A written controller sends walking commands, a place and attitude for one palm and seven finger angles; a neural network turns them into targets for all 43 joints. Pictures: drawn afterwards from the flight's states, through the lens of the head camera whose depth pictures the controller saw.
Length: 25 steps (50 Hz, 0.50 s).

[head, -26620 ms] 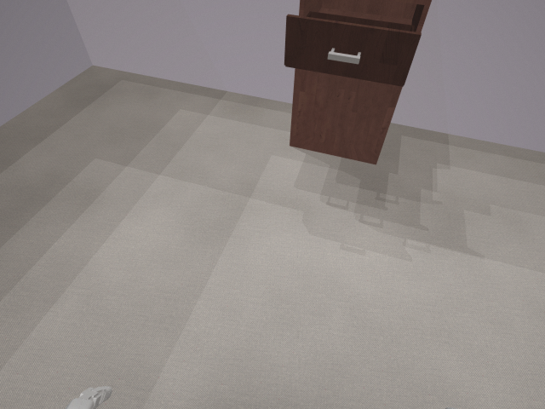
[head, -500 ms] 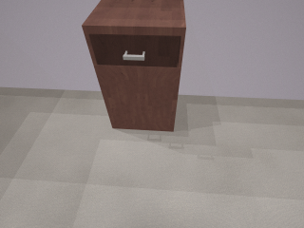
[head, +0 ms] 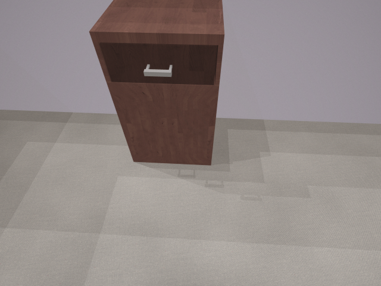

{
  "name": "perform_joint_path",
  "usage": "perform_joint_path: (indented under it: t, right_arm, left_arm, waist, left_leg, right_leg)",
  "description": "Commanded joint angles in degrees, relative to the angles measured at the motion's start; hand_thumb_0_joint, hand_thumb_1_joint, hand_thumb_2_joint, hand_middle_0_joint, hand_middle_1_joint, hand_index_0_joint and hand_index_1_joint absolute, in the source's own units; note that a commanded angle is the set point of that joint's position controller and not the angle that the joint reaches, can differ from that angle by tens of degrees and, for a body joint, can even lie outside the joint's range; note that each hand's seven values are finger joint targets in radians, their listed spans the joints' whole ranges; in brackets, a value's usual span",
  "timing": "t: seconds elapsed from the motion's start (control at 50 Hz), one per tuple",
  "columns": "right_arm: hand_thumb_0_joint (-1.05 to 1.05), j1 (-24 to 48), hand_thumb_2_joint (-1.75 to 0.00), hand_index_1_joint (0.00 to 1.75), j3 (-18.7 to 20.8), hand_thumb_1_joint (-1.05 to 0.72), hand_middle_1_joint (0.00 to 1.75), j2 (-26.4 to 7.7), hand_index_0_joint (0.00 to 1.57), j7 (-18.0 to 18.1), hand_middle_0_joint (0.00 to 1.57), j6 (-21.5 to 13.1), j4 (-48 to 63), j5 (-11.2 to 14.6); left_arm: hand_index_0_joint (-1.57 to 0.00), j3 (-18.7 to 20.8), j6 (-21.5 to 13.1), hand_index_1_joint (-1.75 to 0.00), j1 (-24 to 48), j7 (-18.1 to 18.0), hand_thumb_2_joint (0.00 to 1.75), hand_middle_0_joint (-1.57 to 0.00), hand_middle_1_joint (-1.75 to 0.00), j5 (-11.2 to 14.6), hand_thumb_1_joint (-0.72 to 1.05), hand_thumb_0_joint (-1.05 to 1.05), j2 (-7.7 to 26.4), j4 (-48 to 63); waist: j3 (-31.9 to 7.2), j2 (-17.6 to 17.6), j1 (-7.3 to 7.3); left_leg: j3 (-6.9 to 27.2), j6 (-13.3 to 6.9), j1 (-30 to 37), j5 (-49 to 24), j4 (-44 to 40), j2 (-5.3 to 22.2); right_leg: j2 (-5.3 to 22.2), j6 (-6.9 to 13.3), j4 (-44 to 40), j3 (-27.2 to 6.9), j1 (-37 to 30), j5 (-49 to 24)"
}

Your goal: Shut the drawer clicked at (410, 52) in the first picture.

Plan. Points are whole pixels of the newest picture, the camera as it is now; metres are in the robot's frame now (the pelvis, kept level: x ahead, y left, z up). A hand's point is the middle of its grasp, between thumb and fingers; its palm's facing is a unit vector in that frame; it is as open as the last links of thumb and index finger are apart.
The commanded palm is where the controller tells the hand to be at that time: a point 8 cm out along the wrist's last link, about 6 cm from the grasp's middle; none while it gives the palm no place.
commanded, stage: look to check the result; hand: left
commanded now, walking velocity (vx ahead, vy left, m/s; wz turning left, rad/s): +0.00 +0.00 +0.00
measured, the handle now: (158, 70) +0.90 +0.18 -0.06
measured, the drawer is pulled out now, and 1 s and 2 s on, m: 0.00 0.00 0.00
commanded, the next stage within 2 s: stand and wait in 0.40 s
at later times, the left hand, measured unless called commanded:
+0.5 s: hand out of the picture +0.04 +0.19 -0.17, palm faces +0.03 -0.96 -0.27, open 7.3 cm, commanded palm none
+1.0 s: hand out of the picture +0.06 +0.21 -0.16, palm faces +0.01 -0.96 -0.30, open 7.3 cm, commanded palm none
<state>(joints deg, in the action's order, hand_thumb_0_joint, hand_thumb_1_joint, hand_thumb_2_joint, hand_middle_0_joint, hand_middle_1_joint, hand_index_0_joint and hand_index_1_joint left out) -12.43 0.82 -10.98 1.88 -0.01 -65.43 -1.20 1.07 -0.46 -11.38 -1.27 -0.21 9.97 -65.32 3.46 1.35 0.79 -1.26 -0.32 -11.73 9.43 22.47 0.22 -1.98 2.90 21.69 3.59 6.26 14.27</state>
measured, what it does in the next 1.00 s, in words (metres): stands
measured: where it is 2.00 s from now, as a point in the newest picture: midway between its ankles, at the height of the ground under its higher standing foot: outside the picture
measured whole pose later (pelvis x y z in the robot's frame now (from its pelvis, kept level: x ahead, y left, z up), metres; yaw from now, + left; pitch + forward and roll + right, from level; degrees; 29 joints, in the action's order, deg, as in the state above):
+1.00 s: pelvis +0.01 -0.01 +0.00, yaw -1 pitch -2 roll +0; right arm -9.9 0.9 -15.5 1.6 0.2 -65.4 -1.2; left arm 1.8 -0.7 -9.0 -0.7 -0.1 14.8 -65.4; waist 3.5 1.4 0.7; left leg -1.4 0.8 -9.1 9.2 20.4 1.6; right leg -3.4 3.8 17.8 3.2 3.0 12.9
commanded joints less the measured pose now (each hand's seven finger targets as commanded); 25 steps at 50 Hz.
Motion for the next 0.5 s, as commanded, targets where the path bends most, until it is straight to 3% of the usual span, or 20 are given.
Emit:
perform_joint_path:
  t: [0.0,0.24,0.48]
  right_arm:
    - [0.0,-1.89,-0.9,0.3,0.96,-0.9,0.3,-7.16,0.2,0.65,0.2,-0.56,1.91,0.24]
    - [0.0,-0.7,-0.9,0.3,1.17,-0.9,0.3,-9.03,0.2,0.68,0.2,-0.48,1.98,0.26]
    - [0.0,0.89,-0.9,0.3,1.44,-0.9,0.3,-10.83,0.2,0.66,0.2,-0.4,2.56,0.31]
  left_arm:
    - [-0.2,1.36,-1.02,-0.3,-2.24,-0.59,0.9,-0.2,-0.3,-0.18,0.9,0.0,8.61,1.72]
    - [-0.2,1.6,-1.26,-0.3,-1.79,-0.56,0.9,-0.2,-0.3,-0.15,0.9,0.0,10.42,1.48]
    - [-0.2,2.01,-1.43,-0.3,-0.39,-0.58,0.9,-0.2,-0.3,-0.2,0.9,0.0,12.46,2.04]
  waist:
    - [-1.96,-0.95,-0.27]
    - [-2.01,-1.12,-0.22]
    - [-2.2,-1.71,-0.25]
  left_leg:
    - [5.28,-1.67,3.54,-8.22,-2.37,5.9]
    - [4.79,-1.52,4.53,-7.81,-2.38,6.11]
    - [4.11,-1.22,4.87,-7.77,-2.07,6.12]
  right_leg:
    - [8.34,-0.06,-5.42,-6.49,2.17,-9.98]
    - [8.57,-0.28,-6.49,-7.09,1.48,-11.97]
    - [8.97,-1.73,-7.27,-7.57,0.42,-15.87]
